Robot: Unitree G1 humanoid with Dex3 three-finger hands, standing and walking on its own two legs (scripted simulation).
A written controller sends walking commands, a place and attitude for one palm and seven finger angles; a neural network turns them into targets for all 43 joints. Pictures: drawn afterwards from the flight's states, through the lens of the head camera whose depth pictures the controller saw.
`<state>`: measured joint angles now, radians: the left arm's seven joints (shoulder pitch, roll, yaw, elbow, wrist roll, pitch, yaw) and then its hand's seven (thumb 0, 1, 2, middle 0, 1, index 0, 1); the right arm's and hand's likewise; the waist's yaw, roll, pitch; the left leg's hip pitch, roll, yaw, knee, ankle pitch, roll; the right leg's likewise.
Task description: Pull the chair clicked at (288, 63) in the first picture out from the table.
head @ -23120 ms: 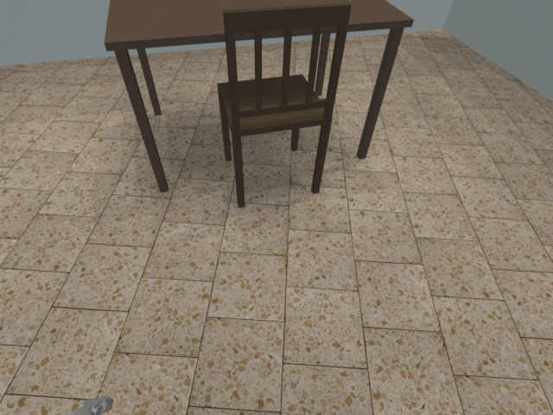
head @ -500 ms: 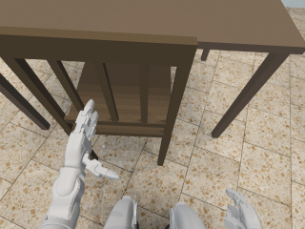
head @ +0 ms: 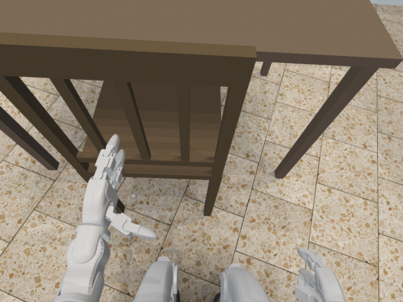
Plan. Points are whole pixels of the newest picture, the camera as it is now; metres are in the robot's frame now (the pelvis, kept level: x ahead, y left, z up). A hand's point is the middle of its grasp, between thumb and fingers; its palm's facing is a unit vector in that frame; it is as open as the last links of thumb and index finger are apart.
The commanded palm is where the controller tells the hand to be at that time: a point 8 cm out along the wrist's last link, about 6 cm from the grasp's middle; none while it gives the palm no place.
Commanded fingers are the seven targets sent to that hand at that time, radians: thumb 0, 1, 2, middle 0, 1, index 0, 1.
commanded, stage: aim the fingers beside a spindle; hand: left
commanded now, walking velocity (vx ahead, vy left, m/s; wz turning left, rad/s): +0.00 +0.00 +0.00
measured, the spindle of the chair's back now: (136, 126) +0.46 +0.15 +0.02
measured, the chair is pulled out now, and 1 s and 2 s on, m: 0.00 0.00 0.00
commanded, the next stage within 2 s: push the fingers through the gap in 1.94 s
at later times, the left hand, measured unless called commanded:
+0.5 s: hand (116, 182) +0.33 +0.17 +0.04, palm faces +0.03 -1.00 -0.07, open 16.9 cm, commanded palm +0.30 +0.20 +0.01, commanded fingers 0.00 -0.50 0.30 -0.06 -0.08 -0.06 -0.08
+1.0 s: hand (143, 204) +0.30 +0.12 +0.00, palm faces -0.10 -0.99 +0.06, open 16.9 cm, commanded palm +0.30 +0.20 +0.03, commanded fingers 0.00 -0.50 0.30 -0.06 -0.08 -0.06 -0.08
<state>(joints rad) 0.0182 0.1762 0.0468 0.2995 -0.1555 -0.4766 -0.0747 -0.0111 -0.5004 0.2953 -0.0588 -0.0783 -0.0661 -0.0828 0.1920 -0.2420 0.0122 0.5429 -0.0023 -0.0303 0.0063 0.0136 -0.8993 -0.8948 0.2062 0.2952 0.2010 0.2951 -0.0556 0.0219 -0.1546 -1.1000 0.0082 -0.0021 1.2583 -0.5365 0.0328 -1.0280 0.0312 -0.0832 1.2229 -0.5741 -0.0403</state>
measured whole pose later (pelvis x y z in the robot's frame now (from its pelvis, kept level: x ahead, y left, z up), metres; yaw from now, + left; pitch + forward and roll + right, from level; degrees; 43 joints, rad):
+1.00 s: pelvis +0.00 +0.01 +0.00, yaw +0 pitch +22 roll -3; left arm 0.04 0.16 -0.01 0.29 -0.18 -0.41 -0.11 -0.01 -0.50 0.30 -0.05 -0.08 -0.06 -0.08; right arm 0.20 -0.24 0.01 0.53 0.01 -0.04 0.00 0.01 -0.90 -0.89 0.21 0.30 0.20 0.30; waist -0.06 0.03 -0.15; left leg -1.10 0.00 0.00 1.24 -0.53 0.04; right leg -1.02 0.03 -0.08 1.21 -0.56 -0.03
